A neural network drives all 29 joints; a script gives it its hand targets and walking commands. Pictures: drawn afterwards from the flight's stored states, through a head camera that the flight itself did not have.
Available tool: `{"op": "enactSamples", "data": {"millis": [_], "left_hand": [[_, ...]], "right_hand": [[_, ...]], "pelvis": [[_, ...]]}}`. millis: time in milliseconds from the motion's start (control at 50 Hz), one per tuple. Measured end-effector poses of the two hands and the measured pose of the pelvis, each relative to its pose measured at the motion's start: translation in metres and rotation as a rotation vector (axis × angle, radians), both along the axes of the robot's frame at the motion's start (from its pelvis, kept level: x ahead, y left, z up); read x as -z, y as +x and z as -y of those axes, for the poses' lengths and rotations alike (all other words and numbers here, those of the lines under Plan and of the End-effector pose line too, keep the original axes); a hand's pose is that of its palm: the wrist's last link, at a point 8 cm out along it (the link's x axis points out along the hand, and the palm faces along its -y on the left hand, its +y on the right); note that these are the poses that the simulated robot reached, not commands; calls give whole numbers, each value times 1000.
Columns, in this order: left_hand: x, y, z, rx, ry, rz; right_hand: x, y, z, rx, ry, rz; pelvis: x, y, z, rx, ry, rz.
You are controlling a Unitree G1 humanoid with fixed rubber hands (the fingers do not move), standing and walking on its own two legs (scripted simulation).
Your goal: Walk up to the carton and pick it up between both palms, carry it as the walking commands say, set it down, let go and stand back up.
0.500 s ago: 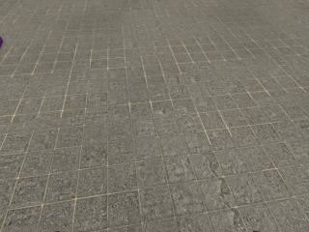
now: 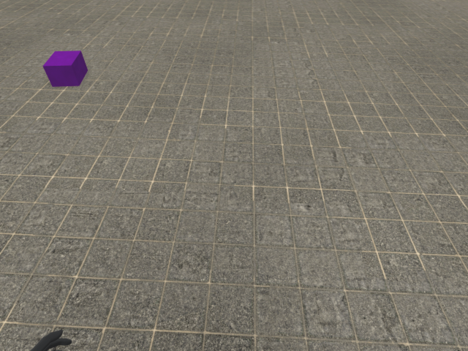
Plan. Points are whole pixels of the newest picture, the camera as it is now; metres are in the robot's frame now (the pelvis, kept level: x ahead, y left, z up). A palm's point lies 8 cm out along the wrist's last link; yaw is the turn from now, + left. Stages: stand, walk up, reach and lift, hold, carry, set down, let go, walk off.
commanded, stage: walk up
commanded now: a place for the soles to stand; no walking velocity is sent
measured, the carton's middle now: (66, 68) +2.53 +1.34 -0.67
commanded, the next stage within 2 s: none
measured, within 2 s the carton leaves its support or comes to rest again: neither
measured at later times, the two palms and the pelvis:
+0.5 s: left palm out of the picture +0.14 +0.45 -0.09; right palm (262, 171) +0.60 -0.10 -0.08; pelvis +0.29 +0.11 -0.02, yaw +19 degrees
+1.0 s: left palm out of the picture +0.51 +0.56 -0.08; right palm (234, 121) +0.84 -0.04 -0.08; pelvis +0.60 +0.22 +0.00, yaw +30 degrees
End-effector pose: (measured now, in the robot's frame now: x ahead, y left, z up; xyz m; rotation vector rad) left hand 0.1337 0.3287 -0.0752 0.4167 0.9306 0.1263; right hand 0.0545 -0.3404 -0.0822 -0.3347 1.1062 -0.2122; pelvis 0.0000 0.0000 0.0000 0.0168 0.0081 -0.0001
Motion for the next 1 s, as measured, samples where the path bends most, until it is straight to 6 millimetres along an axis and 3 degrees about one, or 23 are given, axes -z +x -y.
{"op": "enactSamples", "data": {"millis": [60, 140, 220, 280, 380, 460, 520, 600, 720, 800, 880, 1000], "left_hand": [[-5, 11, 3, -27, 5, 7], [-11, -7, -17, -167, 70, -15], [-26, -30, -39, -303, 102, -93], [-32, -35, -56, -380, 116, -140], [-25, -26, -85, -481, 110, -217], [-2, -8, -109, -551, 81, -305], [15, 26, -120, -589, 42, -341], [20, 109, -127, -514, -29, -287], [17, 248, -151, -442, -51, -150], [18, 322, -177, -435, 14, -46], [7, 354, -194, -506, 31, 7], [1, 375, -233, -567, 24, -87]], "right_hand": [[16, 27, -6, -29, 32, -47], [31, 102, -25, -136, 52, -82], [21, 197, -55, -281, 83, -21], [11, 270, -83, -367, 95, 27], [-1, 401, -143, -497, 86, 111], [-1, 507, -208, -572, 76, 210], [1, 558, -250, -610, 67, 261], [4, 580, -272, -608, 73, 190], [16, 599, -254, -516, 59, 39], [37, 642, -237, -482, 21, 0], [37, 699, -251, -521, -23, -52], [1, 788, -304, -611, -13, 40]], "pelvis": [[1, 33, 0, -44, -5, -4], [2, 69, -5, -132, -36, -14], [-9, 108, -18, -187, -54, -24], [-12, 141, -30, -223, -50, -34], [-6, 201, -60, -272, -44, -42], [11, 259, -97, -304, -31, -50], [17, 297, -122, -341, -6, -44], [5, 347, -138, -363, 6, -23], [0, 435, -155, -397, 34, 10], [21, 499, -164, -446, 20, 25], [17, 540, -182, -506, -38, 39], [2, 599, -217, -524, -11, 0]]}}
